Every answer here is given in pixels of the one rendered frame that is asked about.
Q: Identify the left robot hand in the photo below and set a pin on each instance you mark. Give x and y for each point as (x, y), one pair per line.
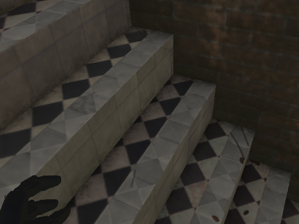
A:
(17, 209)

